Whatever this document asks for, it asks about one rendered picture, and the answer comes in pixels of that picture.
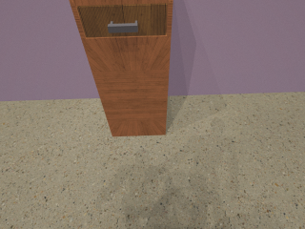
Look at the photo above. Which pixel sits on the cabinet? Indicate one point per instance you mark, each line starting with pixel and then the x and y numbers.
pixel 131 73

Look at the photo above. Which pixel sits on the drawer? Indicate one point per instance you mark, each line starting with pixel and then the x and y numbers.
pixel 151 19

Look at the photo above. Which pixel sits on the handle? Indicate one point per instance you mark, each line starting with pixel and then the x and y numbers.
pixel 123 27

